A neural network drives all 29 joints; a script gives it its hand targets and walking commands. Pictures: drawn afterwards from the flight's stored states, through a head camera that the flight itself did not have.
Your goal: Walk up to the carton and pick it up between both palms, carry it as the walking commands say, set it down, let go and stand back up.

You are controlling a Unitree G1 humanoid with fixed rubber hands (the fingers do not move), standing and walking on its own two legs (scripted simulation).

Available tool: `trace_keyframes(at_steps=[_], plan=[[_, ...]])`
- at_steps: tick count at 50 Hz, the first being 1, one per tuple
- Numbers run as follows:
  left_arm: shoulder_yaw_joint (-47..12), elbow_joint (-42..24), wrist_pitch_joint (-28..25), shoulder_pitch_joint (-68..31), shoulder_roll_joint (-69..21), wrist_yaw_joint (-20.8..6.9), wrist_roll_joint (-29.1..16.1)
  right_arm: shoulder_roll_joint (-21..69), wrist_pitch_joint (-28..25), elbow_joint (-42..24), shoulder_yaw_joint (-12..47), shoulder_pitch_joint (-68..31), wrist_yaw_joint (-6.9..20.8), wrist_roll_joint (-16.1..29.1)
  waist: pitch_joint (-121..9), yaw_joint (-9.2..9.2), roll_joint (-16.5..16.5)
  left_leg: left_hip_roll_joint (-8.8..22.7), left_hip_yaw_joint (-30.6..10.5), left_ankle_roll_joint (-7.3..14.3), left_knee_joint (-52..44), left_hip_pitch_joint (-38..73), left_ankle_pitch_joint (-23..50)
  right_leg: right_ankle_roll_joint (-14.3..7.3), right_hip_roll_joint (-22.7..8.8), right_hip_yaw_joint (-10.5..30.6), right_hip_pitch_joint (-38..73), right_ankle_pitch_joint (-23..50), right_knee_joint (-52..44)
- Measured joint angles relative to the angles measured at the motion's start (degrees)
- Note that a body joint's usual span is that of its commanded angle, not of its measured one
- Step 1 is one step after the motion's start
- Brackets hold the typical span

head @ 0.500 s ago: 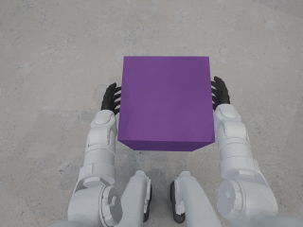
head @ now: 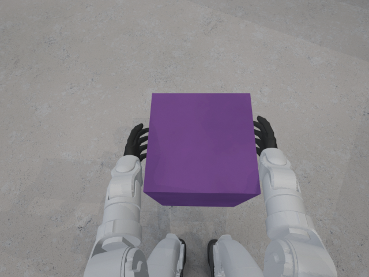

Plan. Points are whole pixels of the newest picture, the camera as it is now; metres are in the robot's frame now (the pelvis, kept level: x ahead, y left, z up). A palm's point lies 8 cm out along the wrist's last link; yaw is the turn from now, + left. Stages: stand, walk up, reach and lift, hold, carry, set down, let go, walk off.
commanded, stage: reach and lift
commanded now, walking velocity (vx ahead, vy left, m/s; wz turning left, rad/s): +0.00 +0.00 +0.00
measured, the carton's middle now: (199, 158) +0.37 +0.01 -0.11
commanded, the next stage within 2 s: none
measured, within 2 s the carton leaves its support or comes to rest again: neither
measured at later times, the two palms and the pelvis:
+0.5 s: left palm (124, 154) +0.33 +0.16 +0.03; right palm (279, 147) +0.34 -0.15 +0.03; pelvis +0.01 +0.01 +0.03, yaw +0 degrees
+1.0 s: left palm (115, 152) +0.31 +0.16 +0.09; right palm (296, 145) +0.32 -0.15 +0.09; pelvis +0.02 +0.00 +0.04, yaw +1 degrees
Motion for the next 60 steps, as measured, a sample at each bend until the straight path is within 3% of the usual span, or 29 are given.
trace_keyframes(at_steps=[15,30,44,60], plan=[[-1.9,-3.1,3.0,4.9,-1.1,0.2,0.1,0.4,3.0,-3.1,1.7,4.9,0.9,-0.2,1.6,-0.42,0.4,-0.1,-0.2,0.4,-9.5,13.4,2.9,0.4,-0.4,0.7,13.6,3.0,-9.8],[-3.9,-6.6,9.1,8.6,-1.8,1.0,-1.2,0.6,9.6,-7.4,3.6,8.9,1.3,-0.1,2.5,-0.64,0.4,-0.1,-0.7,0.5,-16.1,26.7,4.3,0.3,-0.6,1.0,26.9,4.4,-16.4],[-6.1,-11.6,17.0,10.7,-1.5,1.5,-2.6,0.7,17.5,-13.2,6.0,11.8,0.7,0.7,3.4,-0.78,0.4,-0.2,-1.2,0.4,-19.4,36.2,4.9,0.1,-0.8,0.8,36.3,4.5,-19.1],[-5.2,-12.2,22.9,9.2,-1.7,1.5,-2.0,0.3,22.9,-13.1,6.2,10.3,0.3,0.6,4.6,-1.22,0.3,-0.5,-1.4,0.5,-21.6,43.0,5.2,0.2,-1.2,0.8,42.7,4.3,-20.4]])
